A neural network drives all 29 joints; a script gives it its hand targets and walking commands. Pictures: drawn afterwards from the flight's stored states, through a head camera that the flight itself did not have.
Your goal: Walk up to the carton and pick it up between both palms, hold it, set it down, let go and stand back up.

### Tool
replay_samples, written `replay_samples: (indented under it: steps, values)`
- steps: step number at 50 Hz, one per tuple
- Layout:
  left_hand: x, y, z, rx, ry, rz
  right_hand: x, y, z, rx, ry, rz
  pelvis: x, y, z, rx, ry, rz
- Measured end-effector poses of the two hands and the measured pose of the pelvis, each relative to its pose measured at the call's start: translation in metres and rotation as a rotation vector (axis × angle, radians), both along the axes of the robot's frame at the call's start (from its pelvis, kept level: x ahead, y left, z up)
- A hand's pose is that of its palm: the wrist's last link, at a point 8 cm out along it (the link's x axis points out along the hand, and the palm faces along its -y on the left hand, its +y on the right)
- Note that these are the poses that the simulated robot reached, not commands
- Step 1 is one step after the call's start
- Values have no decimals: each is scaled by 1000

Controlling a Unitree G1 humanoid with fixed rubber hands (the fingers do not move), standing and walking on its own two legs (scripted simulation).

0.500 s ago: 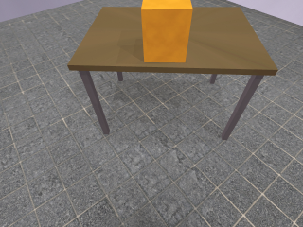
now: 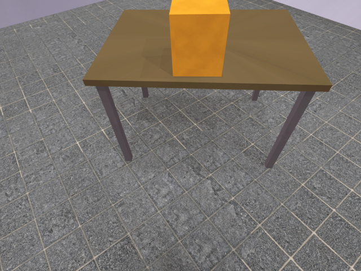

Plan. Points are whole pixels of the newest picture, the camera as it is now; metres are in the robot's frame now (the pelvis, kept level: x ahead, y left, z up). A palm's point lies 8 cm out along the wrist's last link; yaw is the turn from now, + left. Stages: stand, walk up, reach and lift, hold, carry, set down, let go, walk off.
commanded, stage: stand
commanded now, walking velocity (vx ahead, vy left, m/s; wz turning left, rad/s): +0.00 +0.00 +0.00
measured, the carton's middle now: (198, 37) +0.95 -0.03 +0.04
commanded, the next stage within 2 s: walk up in 0.04 s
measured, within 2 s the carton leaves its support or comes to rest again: neither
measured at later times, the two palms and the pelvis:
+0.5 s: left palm out of the picture +0.01 +0.21 -0.14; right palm out of the picture -0.03 -0.25 -0.16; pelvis +0.03 -0.03 -0.01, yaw -1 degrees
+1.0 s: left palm out of the picture +0.15 +0.23 -0.16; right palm (265, 209) +0.31 -0.21 -0.16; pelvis +0.22 +0.01 -0.03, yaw -3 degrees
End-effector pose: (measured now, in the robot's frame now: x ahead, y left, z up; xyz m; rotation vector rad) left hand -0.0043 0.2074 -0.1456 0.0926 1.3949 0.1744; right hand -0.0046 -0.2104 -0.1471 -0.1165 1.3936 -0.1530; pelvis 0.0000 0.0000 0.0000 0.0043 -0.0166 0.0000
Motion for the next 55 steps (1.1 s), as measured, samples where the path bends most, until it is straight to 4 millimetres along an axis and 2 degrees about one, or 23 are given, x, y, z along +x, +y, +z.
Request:
replay_samples:
  steps: [12, 17, 20, 23, 26, 29, 35, 38, 42, 45, 47, 50, 55]
  values:
    - [-19, -8, -2, -18, 45, 14, -18, 10, -1, 23, 44, -3, -4, -1, 2, -1, -13, 0]
    - [-23, -2, -3, -15, 36, -34, -18, 1, -1, 13, 12, 14, 3, -2, -2, 2, -13, -3]
    - [-16, 3, -3, 8, 36, -74, -20, -12, -3, -2, 6, -23, 10, -8, -7, 15, -16, -10]
    - [4, 6, 1, 44, 2, -100, -24, -30, -7, -11, 42, -55, 21, -18, -10, 17, -25, -17]
    - [19, 6, 5, 82, -53, -69, -15, -48, -13, -12, 96, -20, 38, -28, -14, 4, -26, -9]
    - [19, 0, 13, 100, -36, -14, 20, -62, -9, -19, 75, 46, 57, -30, -9, 5, -29, -8]
    - [12, -16, 27, 61, 94, 11, 125, -69, 4, -36, -87, 117, 101, -26, 0, 14, -26, -24]
    - [13, -22, 27, 31, 162, 17, 182, -59, 4, -35, -154, 150, 124, -20, -3, 8, -31, -30]
    - [26, -19, 17, -8, 242, 14, 261, -31, -1, -21, -254, 190, 159, -8, -15, 2, -35, -31]
    - [51, -5, -2, -28, 280, -14, 306, -11, -10, -19, -338, 177, 190, 2, -34, 12, -33, -34]
    - [82, 6, -10, -21, 251, -30, 318, -2, -12, -12, -351, 142, 204, 6, -37, 27, -36, -35]
    - [151, 24, -11, 16, 120, -74, 316, 2, -9, -11, -321, 80, 223, 9, -29, 31, -50, -49]
    - [273, 39, 7, 51, -122, -173, 292, -5, 1, -19, -238, 7, 253, 11, -12, 27, -61, -78]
